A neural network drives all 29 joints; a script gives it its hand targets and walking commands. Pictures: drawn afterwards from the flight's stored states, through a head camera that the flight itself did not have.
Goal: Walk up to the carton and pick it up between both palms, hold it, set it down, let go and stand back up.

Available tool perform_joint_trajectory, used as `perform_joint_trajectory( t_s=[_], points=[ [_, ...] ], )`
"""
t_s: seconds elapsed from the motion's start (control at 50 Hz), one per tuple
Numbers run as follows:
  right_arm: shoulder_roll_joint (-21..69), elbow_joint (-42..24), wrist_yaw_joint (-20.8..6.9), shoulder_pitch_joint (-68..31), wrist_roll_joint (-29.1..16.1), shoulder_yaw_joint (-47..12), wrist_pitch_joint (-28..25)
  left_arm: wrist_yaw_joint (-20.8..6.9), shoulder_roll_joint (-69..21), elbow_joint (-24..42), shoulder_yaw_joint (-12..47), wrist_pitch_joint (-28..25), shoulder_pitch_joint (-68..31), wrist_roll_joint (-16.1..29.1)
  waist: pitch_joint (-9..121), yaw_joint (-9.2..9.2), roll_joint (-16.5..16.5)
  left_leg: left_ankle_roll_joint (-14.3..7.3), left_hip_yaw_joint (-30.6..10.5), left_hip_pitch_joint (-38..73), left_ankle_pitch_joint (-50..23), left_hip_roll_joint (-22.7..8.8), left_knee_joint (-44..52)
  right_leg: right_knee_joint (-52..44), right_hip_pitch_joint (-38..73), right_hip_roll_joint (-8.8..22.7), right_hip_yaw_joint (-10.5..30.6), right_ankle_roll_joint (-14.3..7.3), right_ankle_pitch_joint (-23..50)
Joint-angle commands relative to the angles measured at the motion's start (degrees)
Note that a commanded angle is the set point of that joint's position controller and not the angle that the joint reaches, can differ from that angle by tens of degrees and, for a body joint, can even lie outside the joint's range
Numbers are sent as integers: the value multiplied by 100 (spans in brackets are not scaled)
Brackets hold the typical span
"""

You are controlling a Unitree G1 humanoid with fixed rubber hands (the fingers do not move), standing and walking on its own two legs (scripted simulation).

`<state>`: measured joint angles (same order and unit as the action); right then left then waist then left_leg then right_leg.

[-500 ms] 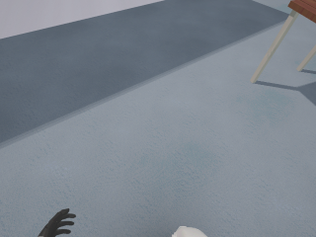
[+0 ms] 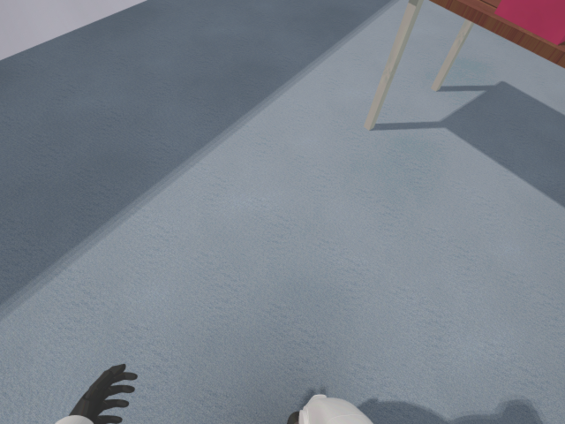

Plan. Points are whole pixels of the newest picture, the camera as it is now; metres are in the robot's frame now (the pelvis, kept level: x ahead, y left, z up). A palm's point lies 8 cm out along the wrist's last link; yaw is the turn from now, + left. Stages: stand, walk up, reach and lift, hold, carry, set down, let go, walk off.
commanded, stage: walk up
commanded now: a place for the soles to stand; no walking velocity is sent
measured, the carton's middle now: out of the picture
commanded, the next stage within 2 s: none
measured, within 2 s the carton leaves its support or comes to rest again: neither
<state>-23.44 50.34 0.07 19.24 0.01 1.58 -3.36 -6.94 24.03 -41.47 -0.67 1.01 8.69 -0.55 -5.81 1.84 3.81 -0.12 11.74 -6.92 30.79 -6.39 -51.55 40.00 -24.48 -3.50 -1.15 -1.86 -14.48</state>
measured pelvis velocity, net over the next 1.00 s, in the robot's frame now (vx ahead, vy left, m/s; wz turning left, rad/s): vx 0.37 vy -0.03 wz -0.45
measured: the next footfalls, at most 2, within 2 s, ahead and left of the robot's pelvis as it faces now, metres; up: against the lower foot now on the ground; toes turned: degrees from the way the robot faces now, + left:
left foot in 0.18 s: +0.13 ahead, +0.13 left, +0.00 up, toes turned -3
right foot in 0.50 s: +0.31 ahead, -0.12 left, +0.00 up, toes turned -13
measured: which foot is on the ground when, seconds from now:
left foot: up 0.00-0.16, down 0.18-0.54, up 0.56-0.72, down 0.74-1.00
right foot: down 0.00-0.18, up 0.20-0.48, down 0.50-0.74, up 0.76-1.00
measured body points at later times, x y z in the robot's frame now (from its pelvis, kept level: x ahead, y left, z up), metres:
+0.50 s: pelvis +0.20 +0.01 +0.00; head +0.25 +0.04 +0.45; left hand +0.42 +0.25 -0.12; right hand +0.14 -0.31 -0.08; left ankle +0.09 +0.13 -0.71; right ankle +0.27 -0.11 -0.71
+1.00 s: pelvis +0.37 -0.03 +0.01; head +0.42 +0.00 +0.46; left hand +0.62 +0.17 -0.12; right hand +0.27 -0.34 -0.07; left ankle +0.33 +0.11 -0.71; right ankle +0.39 -0.17 -0.68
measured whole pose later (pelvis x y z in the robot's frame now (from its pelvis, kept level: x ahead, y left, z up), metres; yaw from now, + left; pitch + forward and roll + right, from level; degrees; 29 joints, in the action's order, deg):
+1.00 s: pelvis +0.37 -0.03 +0.01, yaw -26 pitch +0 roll -1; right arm -22.2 48.2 0.1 19.8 0.0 1.6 -6.3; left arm -5.9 23.9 -43.6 -0.6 0.6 9.6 -0.9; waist -4.2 1.2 5.1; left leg 0.2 8.1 -7.3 28.1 -4.0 -35.9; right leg 48.2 -30.0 -2.1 2.3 -3.0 -17.0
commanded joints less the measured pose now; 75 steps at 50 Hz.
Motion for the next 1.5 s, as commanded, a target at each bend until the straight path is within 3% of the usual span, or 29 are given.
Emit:
perform_joint_trajectory(
  t_s=[0.0, 0.04, 0.14, 0.16, 0.18, 0.2, 0.22, 0.28, 0.4, 0.46, 0.5, 0.52, 0.56, 0.7, 0.74, 0.76, 0.8, 0.96, 1.02, 1.04, 1.06, 1.08, 1.1, 1.22, 1.26, 1.28, 1.3, 1.36, 1.48],
  points=[
    [-1371, -1320, 52, -1370, -97, 386, -337, 326, 2049, 118, -1007, 22, 1254, 30, 1024, -1176, 336, 361, -1639, -3693, 65, 580, -3233, -2104, 3496, 2155, 4953, -2421, 457],
    [-1409, -1192, -28, -1476, -73, 389, -431, 405, 1700, 121, -872, -37, 748, 84, 427, -890, -319, 239, -1857, -3515, -282, 118, -1878, -2016, 2783, 1933, 4016, -1978, 969],
    [-1389, -561, -27, -206, 1, 608, -451, 254, 1580, 260, -754, -156, -223, -28, 339, 98, 146, -148, -1762, -591, -229, 270, 1692, -997, 104, 1172, 3215, -1216, 1205],
    [-1376, -262, 46, 698, 87, 702, -507, 213, 1257, 432, -643, -151, -722, 21, 701, 713, -485, -100, -1636, 1288, -1189, 191, 3071, 267, -1138, 579, 2157, -711, 788],
    [-2101, -126, 171, 1139, 193, 948, -500, 213, 471, 569, -486, -240, -731, 0, 1099, 972, -2388, -146, -3318, 2886, -1546, -1497, 3840, 2094, -2698, -671, 780, -55, -957],
    [-2373, -280, 183, 684, 75, 889, -480, 288, 958, 539, -517, -217, -861, -138, 1095, 692, -1307, -266, -4040, 2292, -2695, -2428, 3493, 2696, -2900, -181, 859, 162, -1184],
    [-2073, -318, 193, 508, 22, 782, -474, 317, 1138, 420, -517, -209, -855, -127, 874, 559, -808, -178, -3521, 2239, -4072, -2139, 3070, 2782, -2828, 9, 901, 167, -847],
    [-1530, -500, 228, 239, 105, 675, -379, 173, 934, 262, -446, -151, -515, 11, 968, 353, -1273, 302, -1647, 2355, -5363, -1008, 2692, 2381, -2520, 174, 356, 140, -452],
    [-1578, -684, 121, 24, 115, 635, -228, -17, 641, 594, -337, -112, -1196, 30, 380, 441, -981, -45, -731, 1780, -4580, -677, 3079, -105, -1723, 353, -449, 264, 277],
    [-1687, -816, 57, -49, 124, 657, -158, 19, 649, 343, -501, -167, -78, 32, 1196, -133, -1123, -206, -198, 1359, -5941, -592, 1516, -1033, 600, -154, -827, -2, 510],
    [-1303, -1106, 55, -511, 89, 526, -180, 196, 1320, -109, -827, -185, 1790, -53, 2232, -1242, -463, -170, -22, -343, -4609, -315, -1303, -1194, 3164, -71, 282, -597, 306],
    [-1078, -1283, 58, -394, -97, 451, -230, 301, 2207, -70, -1028, -136, 1613, -60, 1936, -1098, 1235, 249, -254, -2806, -1761, 806, -2939, -1592, 3891, 1446, 3713, -1763, 50],
    [-1489, -1275, 51, -1065, -131, 432, -356, 426, 1854, 90, -939, -89, 1016, 97, 768, -1042, 56, 259, -1828, -3358, -198, 374, -2872, -2225, 2885, 2156, 4928, -2273, -577],
    [-1328, -506, -1, 268, 58, 624, -463, 304, 1471, 190, -698, -188, -119, -9, 400, 246, 50, -229, -1618, -62, -508, 272, 2205, -614, -282, 985, 2931, -1112, 707],
    [-2287, -305, 169, 953, 183, 929, -507, 307, 505, 488, -458, -244, -562, -46, 794, 786, -2083, -265, -4006, 2269, -1030, -1990, 3955, 2168, -2891, -685, 745, -12, -1036],
    [-2306, -393, 167, 545, 43, 837, -491, 371, 1079, 448, -541, -242, -771, -182, 643, 573, -1040, -428, -4268, 1750, -1958, -2483, 3684, 2693, -2875, -98, 981, 140, -1041],
    [-1758, -409, 160, 286, 74, 708, -484, 330, 984, 169, -480, -245, -459, -52, 720, 251, -916, -117, -2616, 2218, -4953, -1601, 2764, 2607, -2672, 103, 818, 111, -503],
    [-1646, -743, 116, 84, 110, 670, -293, 64, 683, 452, -376, -214, -1026, -32, 394, 370, -1165, -435, -781, 1558, -4664, -836, 2827, -188, -1395, 354, -390, 167, 171],
    [-1633, -911, 64, -138, 88, 660, -228, 132, 795, 62, -575, -284, 535, -9, 1406, -454, -1185, -553, -132, 1038, -5736, -692, 753, -1158, 1110, -90, -596, -231, 487],
    [-1375, -987, 61, -211, 94, 564, -220, 223, 1121, -227, -747, -304, 1510, -21, 1960, -989, -519, -438, -77, 157, -4924, -473, -787, -1252, 2484, -200, -137, -473, 467],
    [-1051, -1203, 52, -149, -56, 422, -250, 337, 2040, -227, -974, -295, 1661, -65, 2004, -1005, 949, -85, -292, -1984, -3294, 242, -2190, -1330, 3361, 993, 2702, -1173, -386],
    [-1317, -1220, 37, -499, -146, 450, -254, 402, 2060, -71, -960, -243, 1397, 82, 1455, -972, 891, -18, -1016, -3088, -413, 749, -2708, -2289, 3067, 1804, 4757, -1854, -1210],
    [-1476, -1181, 39, -765, -100, 453, -283, 421, 1935, -28, -924, -228, 1057, 122, 852, -899, 152, -29, -1448, -3073, -315, 418, -2575, -2445, 2530, 1976, 4919, -2022, -1589],
    [-1351, -754, -80, -380, 47, 525, -366, 373, 1543, -105, -759, -285, 605, -22, 169, -375, 455, -279, -1465, -1792, 546, 233, 561, -1828, 686, 1275, 3599, -1483, -560],
    [-1344, -362, 4, 570, 111, 632, -489, 337, 1354, 75, -660, -232, -52, 36, 370, 338, -52, -422, -1495, 201, -707, 245, 2535, -429, -694, 862, 2727, -1029, -280],
    [-1813, -212, 100, 1268, 225, 787, -549, 317, 602, 312, -478, -282, -286, 59, 891, 730, -1690, -422, -2901, 1722, -81, -922, 3530, 1317, -1918, -94, 1291, -352, -614],
    [-2361, -278, 133, 861, 136, 864, -528, 381, 724, 289, -468, -293, -486, -48, 486, 620, -1653, -604, -4244, 1678, -750, -2349, 3951, 2219, -2890, -384, 663, -39, -1122],
    [-1733, -415, 140, 448, 68, 677, -519, 380, 986, 12, -481, -325, -294, -51, 648, 203, -846, -504, -2506, 2224, -5043, -1670, 2590, 2510, -2665, 190, 663, 25, -705],
    [-1720, -708, 128, 260, 87, 682, -348, 190, 778, 408, -416, -285, -799, -13, 427, 306, -1279, -840, -1208, 1495, -4627, -1272, 2615, 365, -1776, 572, -113, 9, -485]
  ],
)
